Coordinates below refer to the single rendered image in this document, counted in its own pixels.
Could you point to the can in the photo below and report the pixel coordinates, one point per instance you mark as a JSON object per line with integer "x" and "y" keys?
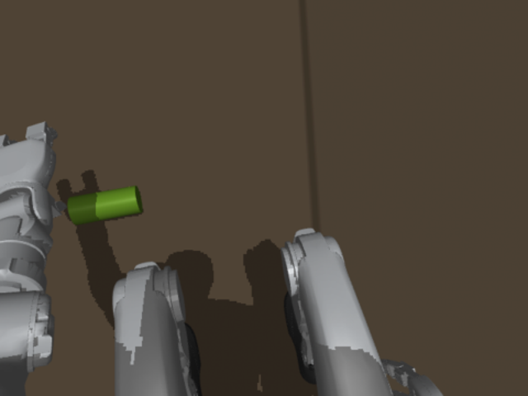
{"x": 103, "y": 205}

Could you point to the left robot arm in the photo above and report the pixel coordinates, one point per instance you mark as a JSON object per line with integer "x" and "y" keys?
{"x": 26, "y": 322}

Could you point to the right robot hand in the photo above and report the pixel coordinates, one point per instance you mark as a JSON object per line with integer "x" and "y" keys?
{"x": 418, "y": 385}

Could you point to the right robot foot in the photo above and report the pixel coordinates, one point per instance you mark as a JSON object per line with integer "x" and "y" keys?
{"x": 306, "y": 371}

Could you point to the left robot hand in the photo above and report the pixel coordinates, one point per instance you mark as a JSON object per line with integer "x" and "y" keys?
{"x": 32, "y": 160}

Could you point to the left robot foot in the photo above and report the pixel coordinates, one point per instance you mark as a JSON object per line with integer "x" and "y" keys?
{"x": 194, "y": 368}

